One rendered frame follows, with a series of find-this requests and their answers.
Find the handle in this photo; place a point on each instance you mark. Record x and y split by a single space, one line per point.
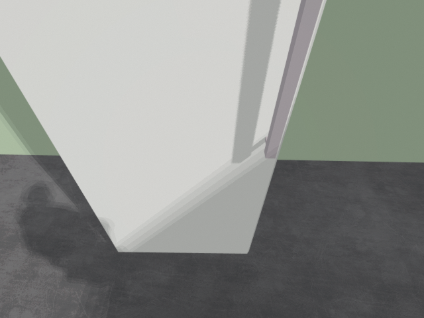
303 30

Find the fridge door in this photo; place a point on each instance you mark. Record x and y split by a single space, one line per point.
158 108

